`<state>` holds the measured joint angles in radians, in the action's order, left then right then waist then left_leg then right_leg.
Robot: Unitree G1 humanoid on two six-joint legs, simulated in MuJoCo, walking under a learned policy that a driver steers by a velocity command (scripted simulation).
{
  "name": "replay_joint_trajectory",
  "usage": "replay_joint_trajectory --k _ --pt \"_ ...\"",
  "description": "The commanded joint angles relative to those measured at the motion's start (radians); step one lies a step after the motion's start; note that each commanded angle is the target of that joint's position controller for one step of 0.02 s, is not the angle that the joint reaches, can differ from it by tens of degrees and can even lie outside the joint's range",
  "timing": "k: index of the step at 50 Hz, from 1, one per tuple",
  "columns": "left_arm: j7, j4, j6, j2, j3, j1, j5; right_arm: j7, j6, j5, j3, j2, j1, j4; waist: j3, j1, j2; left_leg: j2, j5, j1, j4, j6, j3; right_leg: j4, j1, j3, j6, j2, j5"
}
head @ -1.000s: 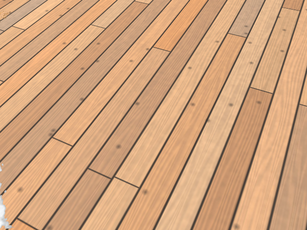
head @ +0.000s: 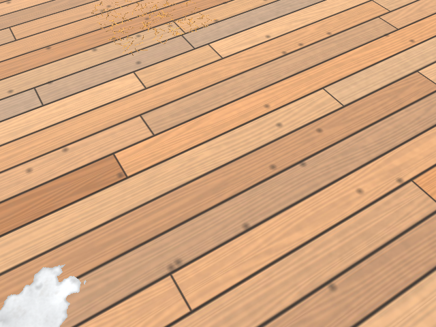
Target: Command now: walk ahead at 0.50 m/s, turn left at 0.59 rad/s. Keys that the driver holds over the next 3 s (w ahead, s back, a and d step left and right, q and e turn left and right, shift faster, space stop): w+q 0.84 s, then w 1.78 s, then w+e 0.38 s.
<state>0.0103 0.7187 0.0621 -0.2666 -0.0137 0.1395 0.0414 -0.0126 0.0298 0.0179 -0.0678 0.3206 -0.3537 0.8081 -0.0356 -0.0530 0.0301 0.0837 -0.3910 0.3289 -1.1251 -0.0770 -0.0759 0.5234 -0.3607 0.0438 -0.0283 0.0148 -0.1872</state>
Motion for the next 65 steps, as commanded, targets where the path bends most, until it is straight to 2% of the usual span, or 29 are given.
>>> replay_joint_trajectory --k 1,4,6,11,16,18,19,20,21,22,23,24,25,26,28,31,35,41,44,46,47,48,49,50,51,53,57,62,65 --pt "0.003 -0.003 0.016 -0.095 -0.033 0.124 -0.008 -0.024 -0.012 0.020 -0.008 0.058 0.004 -0.071 0.026 0.053 -0.127 -0.119 0.066 0.267 -0.053 0.021 -0.008 -0.313 0.238 -0.289 -0.110 -0.273 0.021" --pt "-0.010 0.024 0.042 -0.104 -0.041 0.160 -0.024 -0.040 -0.028 0.019 -0.002 0.039 0.056 -0.104 0.029 0.045 -0.132 -0.131 0.123 0.310 -0.040 0.032 0.005 -0.342 0.245 -0.178 -0.127 -0.279 0.195" --pt "-0.012 0.037 0.045 -0.108 -0.045 0.173 -0.024 -0.047 -0.030 0.020 0.002 0.031 0.122 -0.131 0.013 0.050 -0.123 -0.143 0.183 0.368 -0.003 0.042 0.013 -0.363 0.261 -0.111 -0.134 -0.278 0.240" --pt "-0.015 0.067 0.040 -0.116 -0.051 0.202 -0.022 -0.066 -0.022 0.014 0.024 -0.006 0.289 -0.190 -0.023 0.080 -0.121 -0.146 0.358 0.334 0.280 0.041 0.088 -0.367 0.271 0.056 -0.106 -0.237 0.300" --pt "-0.001 0.105 0.020 -0.159 -0.064 0.269 -0.019 -0.071 -0.022 0.025 0.027 0.002 0.384 -0.234 -0.040 0.103 -0.116 -0.111 0.251 0.259 0.468 -0.020 0.179 -0.289 0.392 0.126 -0.079 -0.281 0.473" --pt "0.007 0.117 0.005 -0.191 -0.070 0.280 -0.016 -0.060 -0.021 0.032 0.017 0.019 0.324 -0.222 0.012 0.069 -0.134 -0.042 0.141 0.147 0.504 -0.061 0.216 -0.119 0.438 0.167 -0.065 -0.286 0.791" --pt "0.009 0.117 -0.005 -0.204 -0.072 0.282 -0.017 -0.052 -0.015 0.035 0.005 0.037 0.223 -0.194 0.075 0.024 -0.129 0.002 0.114 0.028 0.538 -0.088 0.220 0.044 0.430 0.184 -0.061 -0.282 0.871" --pt "0.010 0.106 -0.011 -0.202 -0.069 0.273 -0.019 -0.038 -0.007 0.044 -0.014 0.068 0.049 -0.136 0.174 -0.054 -0.081 0.020 0.144 -0.206 0.604 -0.122 0.189 0.282 0.321 0.206 -0.037 -0.259 0.764" --pt "0.001 0.055 -0.008 -0.128 -0.049 0.304 -0.024 -0.020 -0.008 0.048 -0.047 0.174 -0.060 -0.119 0.302 -0.074 0.076 -0.225 -0.032 -0.517 0.641 -0.199 -0.153 0.609 0.012 0.208 0.004 -0.205 0.293" --pt "-0.013 -0.017 -0.002 -0.104 -0.048 0.254 -0.018 -0.012 -0.017 0.007 -0.066 0.254 -0.032 -0.146 0.384 -0.039 0.224 -0.437 0.042 -0.678 0.801 -0.322 -0.690 0.895 -0.316 0.077 0.056 -0.002 -0.362" --pt "-0.015 -0.041 0.003 -0.159 -0.057 0.129 -0.009 -0.002 -0.025 -0.005 -0.065 0.230 -0.051 -0.138 0.291 -0.084 0.067 -0.408 0.183 -0.645 0.824 -0.306 -0.586 0.915 -0.434 -0.059 0.048 -0.051 -0.283" --pt "-0.017 -0.044 0.014 -0.128 -0.045 0.114 -0.024 0.008 -0.022 -0.008 -0.053 0.180 -0.011 -0.119 0.166 -0.042 0.028 -0.385 0.312 -0.514 0.817 -0.286 -0.438 0.850 -0.430 -0.063 0.041 -0.097 -0.194" --pt "-0.015 -0.026 0.017 -0.118 -0.041 0.139 -0.023 0.011 -0.016 -0.008 -0.038 0.128 0.027 -0.112 0.085 0.012 -0.022 -0.329 0.441 -0.367 0.827 -0.240 -0.341 0.740 -0.357 -0.063 0.039 -0.129 -0.159" --pt "-0.014 -0.024 0.003 -0.115 -0.041 0.153 -0.007 0.013 -0.008 -0.013 -0.028 0.104 0.063 -0.112 0.053 0.054 -0.023 -0.277 0.514 -0.268 0.839 -0.216 -0.277 0.679 -0.288 -0.071 0.046 -0.144 -0.165" --pt "-0.020 -0.009 -0.032 -0.108 -0.041 0.196 0.013 0.007 0.011 -0.014 -0.020 0.083 0.089 -0.120 0.071 0.089 -0.007 -0.230 0.578 -0.185 0.862 -0.210 -0.222 0.628 -0.204 -0.060 0.062 -0.138 -0.160" --pt "-0.027 -0.030 -0.049 -0.084 -0.038 0.133 0.009 0.002 0.023 -0.013 -0.029 0.108 0.043 -0.098 0.046 0.079 -0.004 -0.195 0.509 -0.143 0.905 -0.208 -0.207 0.525 -0.240 -0.044 0.081 -0.128 -0.066" --pt "-0.029 -0.079 -0.047 -0.080 -0.034 -0.038 0.005 0.003 0.024 -0.016 -0.031 0.107 -0.042 -0.071 -0.002 0.019 0.018 -0.179 0.448 -0.194 0.916 -0.180 -0.234 0.336 -0.327 -0.053 0.091 -0.114 0.093" --pt "-0.037 -0.138 -0.025 -0.081 -0.023 -0.204 -0.010 0.018 0.023 -0.005 -0.037 0.125 -0.135 -0.046 -0.009 -0.042 0.032 -0.197 0.601 -0.311 0.822 -0.156 -0.290 0.131 -0.303 -0.056 0.069 -0.048 0.139" --pt "-0.031 -0.116 -0.013 -0.105 -0.031 -0.106 -0.013 0.027 0.025 -0.002 -0.038 0.137 -0.083 -0.052 0.008 0.016 0.054 -0.208 0.692 -0.277 0.761 -0.104 -0.303 0.028 -0.088 -0.052 0.025 -0.014 0.078" --pt "-0.011 -0.049 0.005 -0.146 -0.053 0.113 -0.004 0.018 0.036 -0.009 -0.030 0.129 -0.065 -0.039 0.111 0.122 0.002 -0.134 0.831 -0.227 0.501 -0.060 -0.232 -0.055 0.221 -0.036 -0.024 0.001 0.064" --pt "0.006 -0.038 0.014 -0.204 -0.067 0.267 0.014 0.011 0.045 -0.015 -0.012 0.071 -0.074 -0.058 0.244 0.181 -0.079 -0.082 0.601 -0.112 0.238 -0.037 -0.174 -0.083 0.440 -0.240 -0.075 -0.193 -0.118" --pt "0.007 -0.021 0.004 -0.308 -0.094 0.305 0.021 0.010 0.041 -0.041 0.000 -0.003 -0.215 -0.069 0.361 0.115 -0.346 0.095 -0.076 0.177 -0.052 0.010 -0.063 -0.194 0.666 -0.738 -0.218 -0.443 -0.193" --pt "-0.003 -0.021 -0.006 -0.220 -0.083 0.242 -0.004 0.020 0.032 0.001 -0.003 0.072 -0.175 -0.039 0.250 0.096 -0.183 0.022 -0.089 0.283 -0.133 -0.002 -0.086 -0.252 0.556 -0.818 -0.212 -0.421 -0.321" --pt "-0.008 -0.031 -0.006 -0.149 -0.067 0.167 -0.013 0.012 0.030 0.007 -0.007 0.079 -0.088 -0.044 0.114 0.086 -0.084 -0.014 0.002 0.281 -0.126 0.000 -0.084 -0.266 0.414 -0.658 -0.198 -0.378 -0.295" --pt "-0.013 -0.023 -0.002 -0.106 -0.056 0.130 -0.009 0.006 0.030 0.009 -0.002 0.066 -0.032 -0.055 0.060 0.076 -0.043 -0.043 0.050 0.265 -0.085 0.001 -0.071 -0.278 0.330 -0.532 -0.178 -0.329 -0.172" --pt "-0.013 0.011 0.011 -0.086 -0.047 0.136 -0.013 -0.009 0.016 0.019 0.003 0.047 -0.011 -0.059 0.026 0.050 -0.116 -0.075 0.065 0.221 -0.017 0.012 -0.050 -0.302 0.243 -0.362 -0.149 -0.252 0.027" --pt "-0.025 0.065 0.041 -0.102 -0.052 0.200 -0.029 -0.023 0.004 0.028 0.014 0.022 0.039 -0.068 0.027 0.041 -0.129 -0.087 0.107 0.263 0.061 0.034 -0.015 -0.336 0.253 -0.248 -0.173 -0.236 0.240" --pt "-0.030 0.112 0.035 -0.100 -0.050 0.248 -0.034 -0.039 0.013 0.022 0.049 -0.026 0.266 -0.131 -0.013 0.083 -0.128 -0.138 0.288 0.244 0.367 0.061 0.095 -0.379 0.224 -0.116 -0.153 -0.181 0.289" --pt "-0.030 0.142 0.031 -0.128 -0.057 0.300 -0.033 -0.036 0.016 0.014 0.053 -0.017 0.336 -0.144 -0.014 0.104 -0.124 -0.120 0.313 0.175 0.485 0.049 0.131 -0.355 0.252 -0.107 -0.140 -0.202 0.337"
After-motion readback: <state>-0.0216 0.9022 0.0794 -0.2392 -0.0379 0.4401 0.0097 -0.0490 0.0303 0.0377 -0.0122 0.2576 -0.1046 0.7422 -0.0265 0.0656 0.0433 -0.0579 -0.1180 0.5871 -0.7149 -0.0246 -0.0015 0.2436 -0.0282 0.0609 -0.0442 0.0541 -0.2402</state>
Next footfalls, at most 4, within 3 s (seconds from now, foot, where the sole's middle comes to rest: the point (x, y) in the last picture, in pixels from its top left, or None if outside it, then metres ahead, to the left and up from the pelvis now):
0.40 left None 0.34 0.14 -0.77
0.94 right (183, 259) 0.69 0.13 -0.77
1.42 left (90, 242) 0.78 0.44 -0.77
1.96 right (94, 163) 1.13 0.48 -0.77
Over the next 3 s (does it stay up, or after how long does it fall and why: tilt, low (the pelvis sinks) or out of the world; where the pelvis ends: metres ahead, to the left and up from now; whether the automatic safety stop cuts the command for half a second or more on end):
stays up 1.38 0.78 0.00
